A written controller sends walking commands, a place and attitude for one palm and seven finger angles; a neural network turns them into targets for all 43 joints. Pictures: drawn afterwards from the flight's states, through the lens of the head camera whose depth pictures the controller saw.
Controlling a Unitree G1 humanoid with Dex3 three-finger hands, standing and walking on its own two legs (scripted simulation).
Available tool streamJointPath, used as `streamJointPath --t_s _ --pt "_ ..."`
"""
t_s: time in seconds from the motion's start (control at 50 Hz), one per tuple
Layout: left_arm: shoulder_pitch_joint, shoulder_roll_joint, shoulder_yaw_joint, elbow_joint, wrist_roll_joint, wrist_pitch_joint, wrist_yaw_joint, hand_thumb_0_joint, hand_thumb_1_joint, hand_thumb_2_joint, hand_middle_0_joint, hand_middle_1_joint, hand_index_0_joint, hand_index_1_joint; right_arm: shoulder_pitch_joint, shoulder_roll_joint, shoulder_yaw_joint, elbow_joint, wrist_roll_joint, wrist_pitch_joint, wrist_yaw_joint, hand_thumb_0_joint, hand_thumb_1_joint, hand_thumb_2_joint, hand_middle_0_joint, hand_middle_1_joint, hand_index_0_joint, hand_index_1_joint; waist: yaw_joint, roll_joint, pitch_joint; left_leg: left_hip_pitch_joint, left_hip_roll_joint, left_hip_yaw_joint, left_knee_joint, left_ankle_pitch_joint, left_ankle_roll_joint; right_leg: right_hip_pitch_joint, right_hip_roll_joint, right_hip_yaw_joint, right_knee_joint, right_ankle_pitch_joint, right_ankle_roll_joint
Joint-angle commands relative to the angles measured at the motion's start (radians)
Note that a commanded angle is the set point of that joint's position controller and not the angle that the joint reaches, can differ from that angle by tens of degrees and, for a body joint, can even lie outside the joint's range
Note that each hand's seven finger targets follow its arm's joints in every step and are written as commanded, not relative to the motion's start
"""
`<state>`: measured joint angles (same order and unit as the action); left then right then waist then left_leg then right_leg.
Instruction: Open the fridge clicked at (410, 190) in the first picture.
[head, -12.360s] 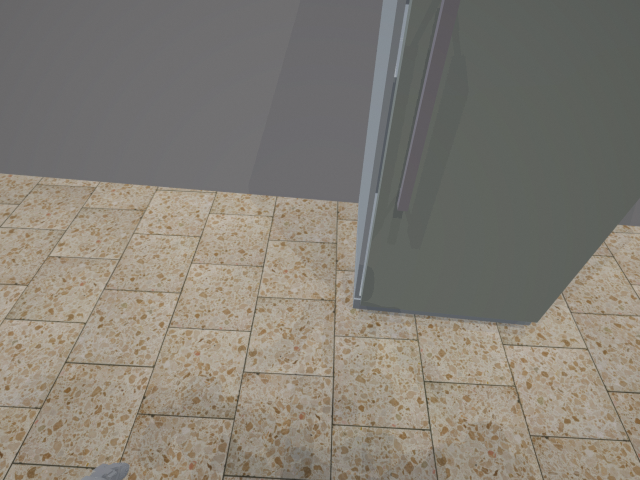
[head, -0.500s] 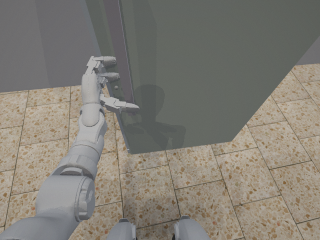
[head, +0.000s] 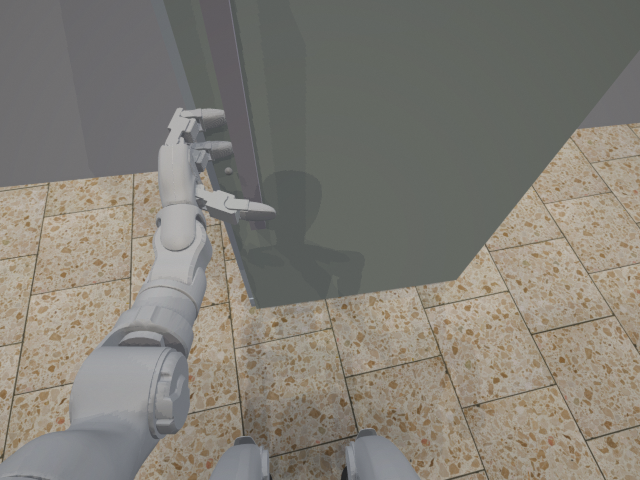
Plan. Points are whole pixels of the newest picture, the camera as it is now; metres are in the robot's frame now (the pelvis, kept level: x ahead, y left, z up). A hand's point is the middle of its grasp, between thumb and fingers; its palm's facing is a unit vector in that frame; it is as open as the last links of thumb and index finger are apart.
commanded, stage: slide the fingers in behind the handle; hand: left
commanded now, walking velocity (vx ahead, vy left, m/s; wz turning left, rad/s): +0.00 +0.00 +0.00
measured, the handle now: (234, 94) +0.53 +0.07 +0.15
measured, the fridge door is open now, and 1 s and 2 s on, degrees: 0 0 0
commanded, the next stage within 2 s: grip the handle and tug to test in 1.58 s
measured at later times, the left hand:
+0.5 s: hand (248, 176) +0.48 +0.06 +0.08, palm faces +0.07 -1.00 -0.02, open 13.9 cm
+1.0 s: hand (259, 176) +0.48 +0.05 +0.07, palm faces +0.07 -1.00 -0.03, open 14.0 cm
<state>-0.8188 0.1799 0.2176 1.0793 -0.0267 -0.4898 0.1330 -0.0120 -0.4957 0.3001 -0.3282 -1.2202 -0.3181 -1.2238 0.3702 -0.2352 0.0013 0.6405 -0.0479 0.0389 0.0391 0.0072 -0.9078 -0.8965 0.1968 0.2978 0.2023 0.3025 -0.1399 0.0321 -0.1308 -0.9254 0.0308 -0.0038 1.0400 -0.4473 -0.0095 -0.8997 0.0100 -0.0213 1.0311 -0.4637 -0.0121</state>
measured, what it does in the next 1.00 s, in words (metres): stands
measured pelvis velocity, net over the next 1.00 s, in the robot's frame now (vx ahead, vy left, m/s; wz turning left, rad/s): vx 0.01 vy -0.01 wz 0.00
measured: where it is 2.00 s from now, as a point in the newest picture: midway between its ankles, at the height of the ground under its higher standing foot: outside the picture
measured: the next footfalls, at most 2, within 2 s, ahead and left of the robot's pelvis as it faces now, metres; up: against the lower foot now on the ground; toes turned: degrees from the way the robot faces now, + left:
none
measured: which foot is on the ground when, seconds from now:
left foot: down 0.00-1.00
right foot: down 0.00-1.00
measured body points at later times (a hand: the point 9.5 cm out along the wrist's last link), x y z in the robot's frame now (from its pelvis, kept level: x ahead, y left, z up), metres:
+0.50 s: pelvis +0.00 +0.00 +0.00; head +0.10 -0.01 +0.44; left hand +0.47 +0.11 +0.08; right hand +0.05 -0.25 -0.13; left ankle +0.02 +0.13 -0.67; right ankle +0.01 -0.11 -0.67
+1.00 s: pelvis +0.01 -0.01 +0.00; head +0.11 -0.01 +0.44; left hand +0.47 +0.10 +0.08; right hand +0.04 -0.25 -0.13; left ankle +0.02 +0.13 -0.67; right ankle +0.01 -0.11 -0.67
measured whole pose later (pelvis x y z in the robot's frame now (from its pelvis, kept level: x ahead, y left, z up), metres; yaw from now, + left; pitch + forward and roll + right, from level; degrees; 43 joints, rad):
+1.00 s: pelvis +0.01 -0.01 +0.00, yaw +0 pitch +19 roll +0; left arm -0.76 0.09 0.15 0.99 0.01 -0.48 0.24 -0.01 -0.50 0.30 -0.30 -1.20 -0.30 -1.20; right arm 0.36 -0.22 -0.01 0.63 -0.06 0.04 0.05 0.01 -0.91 -0.90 0.20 0.30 0.20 0.30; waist -0.13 0.03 -0.13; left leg -0.89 0.03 0.00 1.02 -0.45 -0.02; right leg -0.88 0.01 -0.02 1.03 -0.47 -0.02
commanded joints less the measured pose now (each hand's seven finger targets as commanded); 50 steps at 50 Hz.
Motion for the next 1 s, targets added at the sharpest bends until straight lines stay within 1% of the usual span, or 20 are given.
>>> streamJointPath --t_s 0.0,0.04,0.12,0.18,0.26,0.28,0.3,0.34,0.42,0.56,0.6,0.64,0.7,0.72,0.76,0.8,0.82,0.86,0.92,0.98 --pt "-0.393 0.102 -0.012 -0.187 0.009 -0.059 0.004 0.000 -0.500 0.300 -0.300 -1.200 -0.300 -1.200 0.104 -0.145 -0.055 -0.079 -0.003 -0.014 -0.009 0.000 -0.900 -0.900 0.200 0.300 0.200 0.300 -0.012 -0.044 -0.380 0.256 -0.043 0.007 -0.114 0.198 0.035 0.190 0.030 -0.010 -0.162 0.291 -0.001" --pt "-0.385 0.086 -0.021 -0.211 0.008 -0.063 0.010 0.000 -0.500 0.300 -0.300 -1.200 -0.300 -1.200 0.101 -0.142 -0.055 -0.087 -0.003 -0.016 -0.007 0.000 -0.900 -0.900 0.200 0.300 0.200 0.300 -0.004 -0.014 -0.396 0.280 -0.042 0.006 -0.117 0.211 0.032 0.184 0.031 -0.013 -0.157 0.297 -0.005" --pt "-0.399 0.045 -0.055 -0.269 0.002 -0.074 0.021 0.000 -0.500 0.300 -0.300 -1.200 -0.300 -1.200 0.101 -0.141 -0.059 -0.089 -0.005 -0.017 -0.006 0.000 -0.900 -0.900 0.200 0.300 0.200 0.300 -0.012 -0.020 -0.410 0.315 -0.037 0.000 -0.114 0.243 0.031 0.177 0.032 -0.019 -0.151 0.313 -0.006" --pt "-0.409 0.048 -0.052 -0.308 0.009 -0.087 0.041 0.000 -0.500 0.300 -0.300 -1.200 -0.300 -1.200 0.092 -0.138 -0.062 -0.082 -0.007 -0.020 -0.002 0.000 -0.900 -0.900 0.200 0.300 0.200 0.300 -0.004 0.016 -0.431 0.342 -0.036 -0.003 -0.110 0.257 0.026 0.168 0.031 -0.019 -0.144 0.313 -0.007" --pt "-0.408 0.054 -0.052 -0.294 0.029 -0.087 0.069 0.000 -0.500 0.300 -0.300 -1.200 -0.300 -1.200 0.086 -0.136 -0.061 -0.074 -0.009 -0.021 -0.005 0.000 -0.900 -0.900 0.200 0.300 0.200 0.300 -0.009 -0.015 -0.411 0.319 -0.036 -0.003 -0.109 0.239 0.027 0.164 0.029 -0.018 -0.144 0.304 -0.004" --pt "-0.417 0.030 -0.077 -0.282 0.034 -0.082 0.072 0.000 -0.500 0.300 -0.300 -1.200 -0.300 -1.200 0.084 -0.133 -0.061 -0.073 -0.010 -0.019 -0.006 0.000 -0.900 -0.900 0.200 0.300 0.200 0.300 -0.024 -0.031 -0.395 0.309 -0.037 -0.002 -0.107 0.234 0.030 0.161 0.028 -0.017 -0.146 0.308 -0.001" --pt "-0.414 0.028 -0.073 -0.258 0.034 -0.074 0.077 0.000 -0.500 0.300 -0.300 -1.200 -0.300 -1.200 0.083 -0.133 -0.060 -0.070 -0.011 -0.020 -0.005 0.000 -0.900 -0.900 0.200 0.300 0.200 0.300 -0.022 -0.038 -0.373 0.292 -0.040 0.002 -0.110 0.213 0.031 0.163 0.028 -0.016 -0.155 0.295 0.000" --pt "-0.392 0.056 -0.044 -0.265 0.035 -0.069 0.082 0.000 -0.500 0.300 -0.300 -1.200 -0.300 -1.200 0.080 -0.135 -0.060 -0.077 -0.011 -0.020 -0.006 0.000 -0.900 -0.900 0.200 0.300 0.200 0.300 -0.002 -0.014 -0.405 0.299 -0.042 0.006 -0.112 0.225 0.029 0.181 0.026 -0.013 -0.149 0.309 -0.003" --pt "-0.348 0.047 -0.033 -0.261 0.020 -0.053 0.080 0.000 -0.500 0.300 -0.300 -1.200 -0.300 -1.200 0.086 -0.132 -0.057 -0.089 -0.013 -0.018 -0.008 0.000 -0.900 -0.900 0.200 0.300 0.200 0.300 0.005 -0.070 -0.435 0.280 -0.045 0.010 -0.112 0.259 0.033 0.242 0.029 -0.012 -0.145 0.365 -0.001" --pt "-0.367 0.025 -0.063 -0.273 0.023 -0.060 0.067 0.000 -0.500 0.300 -0.300 -1.200 -0.300 -1.200 0.086 -0.127 -0.060 -0.085 -0.011 -0.019 -0.008 0.000 -0.900 -0.900 0.200 0.300 0.200 0.300 -0.010 -0.065 -0.415 0.274 -0.043 0.017 -0.106 0.253 0.033 0.233 0.025 -0.004 -0.152 0.373 0.001" --pt "-0.419 -0.021 -0.110 -0.291 0.023 -0.067 0.062 0.000 -0.500 0.300 -0.300 -1.200 -0.300 -1.200 0.086 -0.123 -0.060 -0.077 -0.012 -0.022 -0.005 0.000 -0.900 -0.900 0.200 0.300 0.200 0.300 -0.025 -0.025 -0.400 0.294 -0.043 0.012 -0.105 0.249 0.030 0.200 0.024 -0.010 -0.153 0.356 0.000" --pt "-0.432 -0.005 -0.099 -0.299 0.024 -0.072 0.068 0.000 -0.500 0.300 -0.300 -1.200 -0.300 -1.200 0.090 -0.127 -0.063 -0.071 -0.012 -0.023 -0.004 0.000 -0.900 -0.900 0.200 0.300 0.200 0.300 -0.025 -0.003 -0.426 0.321 -0.039 0.007 -0.097 0.269 0.029 0.182 0.025 -0.011 -0.144 0.359 -0.003" --pt "-0.390 -0.010 -0.093 -0.281 0.023 -0.063 0.078 0.000 -0.500 0.300 -0.300 -1.200 -0.300 -1.200 0.094 -0.127 -0.063 -0.073 -0.014 -0.021 -0.003 0.000 -0.900 -0.900 0.200 0.300 0.200 0.300 -0.017 -0.037 -0.429 0.303 -0.041 0.008 -0.099 0.278 0.028 0.206 0.025 -0.012 -0.145 0.375 -0.001" --pt "-0.409 -0.028 -0.114 -0.289 0.029 -0.063 0.081 0.000 -0.500 0.300 -0.300 -1.200 -0.300 -1.200 0.097 -0.125 -0.063 -0.072 -0.016 -0.023 -0.001 0.000 -0.900 -0.900 0.200 0.300 0.200 0.300 -0.022 0.001 -0.435 0.326 -0.040 0.004 -0.099 0.295 0.028 0.187 0.026 -0.016 -0.138 0.381 -0.003" --pt "-0.381 -0.037 -0.112 -0.287 0.031 -0.058 0.093 0.000 -0.500 0.300 -0.300 -1.200 -0.300 -1.200 0.096 -0.124 -0.065 -0.072 -0.017 -0.020 0.004 0.000 -0.900 -0.900 0.200 0.300 0.200 0.300 -0.008 0.001 -0.435 0.330 -0.040 0.005 -0.099 0.309 0.024 0.189 0.026 -0.019 -0.135 0.386 -0.005" --pt "-0.401 -0.004 -0.082 -0.287 0.028 -0.053 0.107 0.000 -0.500 0.300 -0.300 -1.200 -0.300 -1.200 0.094 -0.126 -0.063 -0.072 -0.019 -0.018 0.002 0.000 -0.900 -0.900 0.200 0.300 0.200 0.300 -0.019 -0.047 -0.430 0.286 -0.045 0.016 -0.097 0.275 0.032 0.222 0.025 -0.006 -0.150 0.386 0.003" --pt "-0.385 0.043 -0.032 -0.279 0.026 -0.053 0.115 0.000 -0.500 0.300 -0.300 -1.200 -0.300 -1.200 0.103 -0.129 -0.064 -0.074 -0.020 -0.017 -0.002 0.000 -0.900 -0.900 0.200 0.300 0.200 0.300 -0.007 -0.081 -0.437 0.268 -0.046 0.013 -0.100 0.277 0.035 0.251 0.026 -0.005 -0.146 0.398 0.003" --pt "-0.349 0.037 -0.035 -0.285 0.029 -0.052 0.118 0.000 -0.500 0.300 -0.300 -1.200 -0.300 -1.200 0.096 -0.121 -0.061 -0.084 -0.020 -0.017 -0.002 0.000 -0.900 -0.900 0.200 0.300 0.200 0.300 0.003 -0.088 -0.442 0.245 -0.051 0.027 -0.105 0.280 0.036 0.292 0.022 0.005 -0.150 0.434 0.005" --pt "-0.362 0.012 -0.071 -0.311 0.045 -0.062 0.108 0.000 -0.500 0.300 -0.300 -1.200 -0.300 -1.200 0.095 -0.117 -0.061 -0.087 -0.020 -0.019 0.000 0.000 -0.900 -0.900 0.200 0.300 0.200 0.300 -0.003 -0.052 -0.431 0.260 -0.049 0.028 -0.102 0.281 0.037 0.274 0.023 0.007 -0.150 0.435 0.002" --pt "-0.364 -0.007 -0.089 -0.292 0.037 -0.063 0.096 0.000 -0.500 0.300 -0.300 -1.200 -0.300 -1.200 0.091 -0.118 -0.062 -0.080 -0.018 -0.021 0.001 0.000 -0.900 -0.900 0.200 0.300 0.200 0.300 -0.013 -0.059 -0.415 0.255 -0.048 0.030 -0.104 0.252 0.035 0.266 0.022 0.009 -0.162 0.408 0.005"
